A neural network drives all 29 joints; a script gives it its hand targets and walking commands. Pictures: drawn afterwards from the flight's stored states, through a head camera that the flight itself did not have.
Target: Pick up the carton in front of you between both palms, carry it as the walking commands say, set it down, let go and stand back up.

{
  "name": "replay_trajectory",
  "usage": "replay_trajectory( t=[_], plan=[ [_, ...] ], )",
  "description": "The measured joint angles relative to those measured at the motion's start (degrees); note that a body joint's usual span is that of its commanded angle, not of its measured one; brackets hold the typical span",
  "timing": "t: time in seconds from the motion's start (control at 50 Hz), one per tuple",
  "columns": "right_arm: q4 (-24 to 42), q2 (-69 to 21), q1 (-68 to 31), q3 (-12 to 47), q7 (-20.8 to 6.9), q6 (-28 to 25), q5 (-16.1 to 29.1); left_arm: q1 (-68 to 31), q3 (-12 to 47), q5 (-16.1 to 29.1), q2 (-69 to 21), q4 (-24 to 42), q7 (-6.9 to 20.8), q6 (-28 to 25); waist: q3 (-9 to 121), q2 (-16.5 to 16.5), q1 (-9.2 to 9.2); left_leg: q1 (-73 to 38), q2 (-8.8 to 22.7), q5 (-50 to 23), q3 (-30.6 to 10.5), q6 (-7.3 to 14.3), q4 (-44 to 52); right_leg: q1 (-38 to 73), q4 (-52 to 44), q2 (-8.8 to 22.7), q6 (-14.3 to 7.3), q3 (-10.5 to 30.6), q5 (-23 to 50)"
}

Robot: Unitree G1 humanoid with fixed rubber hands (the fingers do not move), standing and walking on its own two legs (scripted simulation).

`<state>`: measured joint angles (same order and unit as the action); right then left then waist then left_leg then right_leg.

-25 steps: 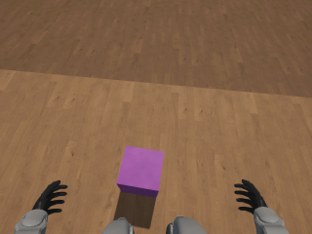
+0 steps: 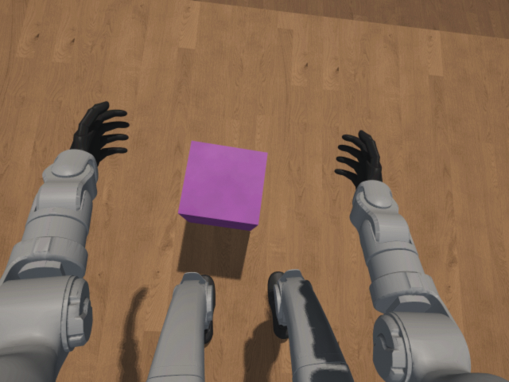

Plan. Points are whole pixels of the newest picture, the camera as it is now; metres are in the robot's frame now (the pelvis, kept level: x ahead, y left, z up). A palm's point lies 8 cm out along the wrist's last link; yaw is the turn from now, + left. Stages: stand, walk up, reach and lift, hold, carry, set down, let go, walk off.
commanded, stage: reach and lift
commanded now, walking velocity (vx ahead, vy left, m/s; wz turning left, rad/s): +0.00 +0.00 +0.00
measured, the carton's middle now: (224, 190) +0.47 +0.03 -0.54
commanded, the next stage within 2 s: none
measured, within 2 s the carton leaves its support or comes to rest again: leaves its support in 1.92 s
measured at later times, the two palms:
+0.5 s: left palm (133, 143) +0.51 +0.21 -0.22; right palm (319, 167) +0.45 -0.16 -0.22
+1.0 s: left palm (159, 176) +0.49 +0.21 -0.44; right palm (295, 190) +0.45 -0.16 -0.44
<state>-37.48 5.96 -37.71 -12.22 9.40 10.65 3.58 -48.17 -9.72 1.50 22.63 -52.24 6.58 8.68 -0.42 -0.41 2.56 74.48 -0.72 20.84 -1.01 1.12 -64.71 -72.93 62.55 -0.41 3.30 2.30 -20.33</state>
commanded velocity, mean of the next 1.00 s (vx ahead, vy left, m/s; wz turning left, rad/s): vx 0.00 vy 0.00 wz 0.00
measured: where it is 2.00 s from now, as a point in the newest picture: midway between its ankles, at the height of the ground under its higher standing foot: (243, 318)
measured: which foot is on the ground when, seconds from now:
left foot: down 0.00-1.00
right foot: down 0.00-1.00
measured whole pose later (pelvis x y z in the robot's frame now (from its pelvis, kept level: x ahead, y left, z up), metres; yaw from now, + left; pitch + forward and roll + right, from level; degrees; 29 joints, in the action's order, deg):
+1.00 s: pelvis -0.05 -0.01 -0.26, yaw -3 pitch +41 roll -5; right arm -53.8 7.3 -71.6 -13.8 12.6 4.6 8.8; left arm -81.8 -1.6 9.4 29.8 -68.7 2.0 3.5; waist -14.5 -2.7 1.5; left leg 129.9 -1.4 29.3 -4.0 -0.5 -118.5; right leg -127.5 115.7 -4.4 4.9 0.7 -29.3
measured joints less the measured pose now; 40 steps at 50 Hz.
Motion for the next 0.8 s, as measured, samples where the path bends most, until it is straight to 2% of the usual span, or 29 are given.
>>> replay_trajectory(
  t=[0.1, 0.2, 0.32, 0.42, 0.52, 0.62, 0.74, 0.8],
  plan=[
    [-2.7, -1.7, -12.1, -4.2, 1.4, 1.6, -1.0, -13.7, -1.0, -1.0, 1.6, -6.2, 0.9, 1.0, -1.6, -0.3, 0.74, 6.6, -0.5, -2.0, -0.2, 0.2, -1.5, -6.4, 1.5, 0.2, 0.5, 0.1, 1.8],
    [-3.5, -3.9, -19.8, -8.5, 1.8, 1.9, -4.0, -22.8, -2.7, -4.3, 2.3, -9.6, 1.4, 1.5, -2.3, -0.4, 1.61, 11.9, -0.8, -3.0, -0.9, 0.3, -2.6, -11.1, 2.1, 0.2, 0.6, -0.4, 2.6],
    [-4.3, -6.0, -20.4, -13.1, 0.2, -0.9, -7.7, -24.6, -5.3, -8.3, 0.5, -10.6, 0.5, -0.2, -0.2, -0.4, 1.69, 17.0, -1.2, -2.5, -1.8, 0.2, -3.8, -15.7, 2.9, 0.3, 0.7, -1.1, 2.0],
    [-6.6, -6.1, -18.5, -14.5, -1.0, -4.0, -8.6, -22.2, -5.7, -8.9, -1.5, -10.7, -1.2, -2.1, 3.9, -0.2, 1.03, 24.4, -1.4, 0.3, -2.3, 0.0, -9.5, -23.0, 8.5, 0.1, 0.7, -1.4, -0.9],
    [-8.2, -5.0, -17.5, -12.9, -1.0, -6.4, -7.0, -19.7, -4.1, -6.7, -2.0, -10.0, -2.9, -3.9, 6.0, 0.0, 0.20, 33.7, -1.4, 4.2, -2.7, -0.3, -19.1, -32.2, 18.0, -0.7, 0.7, -1.5, -4.9],
    [-7.4, -3.0, -17.8, -7.6, 0.3, -7.7, -1.9, -19.2, -0.7, -1.8, -0.2, -7.6, -4.3, -5.3, 3.7, -0.2, -0.58, 42.1, -1.2, 7.2, -2.9, -0.7, -29.3, -40.8, 28.2, -1.9, 0.7, -1.3, -7.7],
    [-4.7, -0.5, -19.8, -1.9, 2.5, -7.0, 3.5, -20.5, 3.4, 4.0, 3.4, -4.4, -5.0, -5.1, -2.0, -0.9, -0.94, 48.9, -1.0, 9.0, -2.9, -1.2, -40.1, -47.9, 39.3, -2.9, 1.0, -1.2, -9.5],
    [-5.0, 0.1, -22.1, -0.8, 3.3, -6.0, 4.8, -22.7, 4.6, 5.6, 4.8, -5.3, -4.9, -4.6, -4.8, -1.2, -0.99, 51.1, -1.0, 9.1, -2.9, -1.5, -44.3, -50.2, 43.7, -3.3, 1.2, -1.2, -9.6]
  ],
)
